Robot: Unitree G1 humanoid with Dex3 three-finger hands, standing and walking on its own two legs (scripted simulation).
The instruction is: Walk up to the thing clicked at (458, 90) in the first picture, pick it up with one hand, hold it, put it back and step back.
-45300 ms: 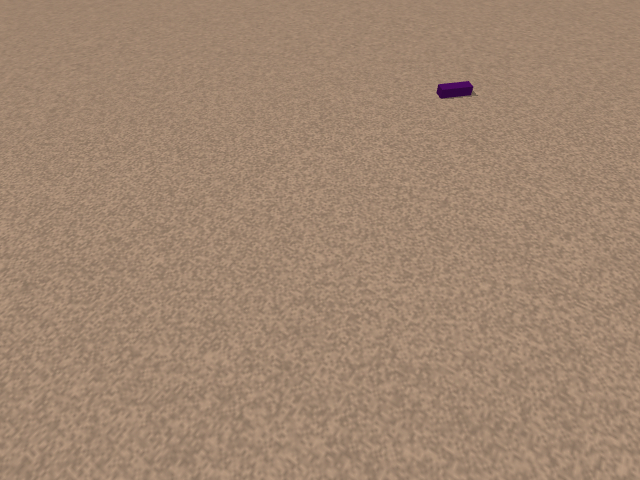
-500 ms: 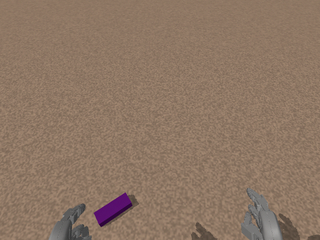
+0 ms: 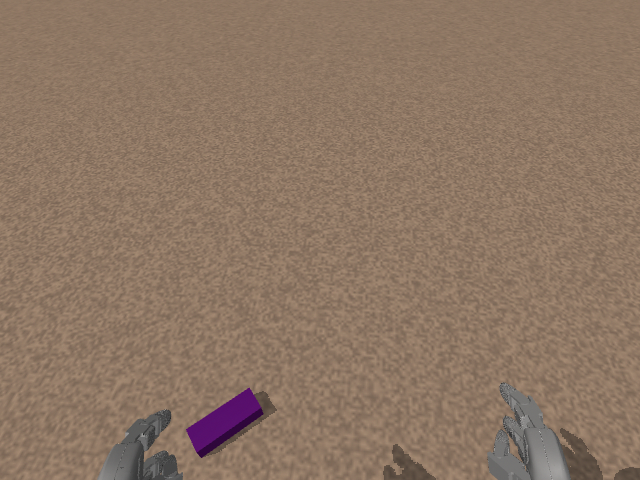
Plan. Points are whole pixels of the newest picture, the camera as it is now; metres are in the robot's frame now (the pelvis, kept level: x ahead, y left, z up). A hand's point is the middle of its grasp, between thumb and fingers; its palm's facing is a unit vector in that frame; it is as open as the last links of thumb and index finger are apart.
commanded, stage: home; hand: left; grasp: from above
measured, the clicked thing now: (226, 421) +0.43 +0.27 -0.69
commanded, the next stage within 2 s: stand in 1.06 s
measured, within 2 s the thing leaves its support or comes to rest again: neither
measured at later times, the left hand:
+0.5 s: hand out of the picture +0.16 +0.17 -0.05, palm faces +0.05 -0.98 -0.20, open 7.4 cm
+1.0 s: hand out of the picture +0.16 +0.17 -0.05, palm faces +0.05 -0.98 -0.20, open 7.4 cm
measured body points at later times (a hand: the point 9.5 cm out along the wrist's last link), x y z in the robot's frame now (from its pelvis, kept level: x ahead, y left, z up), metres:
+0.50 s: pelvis +0.00 -0.01 +0.00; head +0.02 +0.00 +0.45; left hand +0.16 +0.22 -0.03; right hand +0.16 -0.25 -0.07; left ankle +0.01 +0.13 -0.68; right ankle +0.02 -0.15 -0.68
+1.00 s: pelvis +0.00 +0.00 +0.00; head +0.02 +0.00 +0.45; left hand +0.16 +0.23 -0.03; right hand +0.16 -0.25 -0.07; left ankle +0.01 +0.13 -0.68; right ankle +0.02 -0.15 -0.68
